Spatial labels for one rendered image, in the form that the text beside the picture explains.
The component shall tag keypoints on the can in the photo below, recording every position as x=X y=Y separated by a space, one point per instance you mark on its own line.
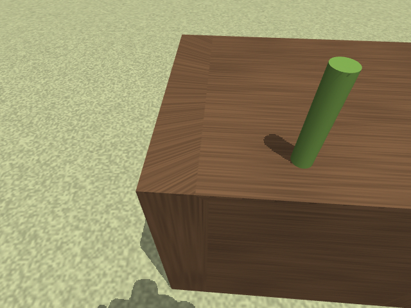
x=337 y=81

